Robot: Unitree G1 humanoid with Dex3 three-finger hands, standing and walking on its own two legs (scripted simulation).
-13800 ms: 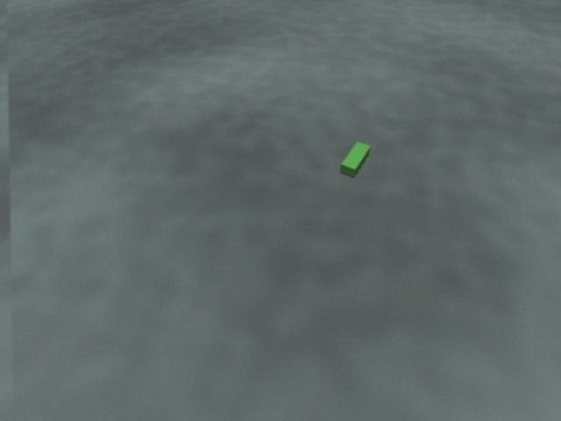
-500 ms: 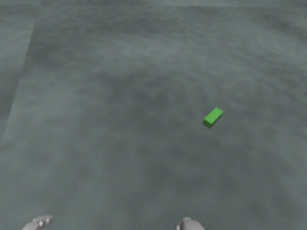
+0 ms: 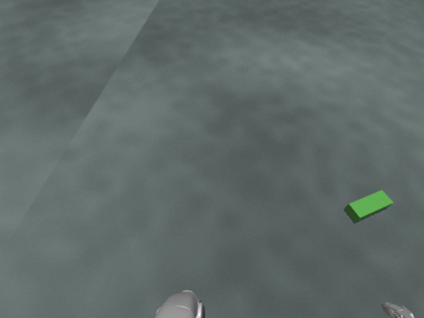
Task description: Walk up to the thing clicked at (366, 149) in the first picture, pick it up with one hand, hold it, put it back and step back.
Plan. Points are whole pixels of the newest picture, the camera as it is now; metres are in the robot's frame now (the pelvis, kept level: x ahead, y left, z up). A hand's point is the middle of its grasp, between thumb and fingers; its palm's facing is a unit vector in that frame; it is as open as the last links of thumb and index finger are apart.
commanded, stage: walk up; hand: left
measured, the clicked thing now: (368, 205) +0.79 -0.71 -0.72
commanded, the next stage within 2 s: none
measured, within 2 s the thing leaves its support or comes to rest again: neither
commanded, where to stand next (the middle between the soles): +0.60 -1.05 m, yaw +30 degrees
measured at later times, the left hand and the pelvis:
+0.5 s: hand (209, 281) +0.20 +0.05 -0.13, palm faces +0.20 -0.91 -0.37, open 7.4 cm; pelvis +0.15 -0.25 -0.01, yaw +13 degrees
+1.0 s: hand (290, 259) +0.28 -0.13 -0.16, palm faces +0.26 -0.89 -0.36, open 7.4 cm; pelvis +0.28 -0.45 -0.02, yaw +21 degrees
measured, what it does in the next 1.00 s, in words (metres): steps to the right, turning left: right foot, then left foot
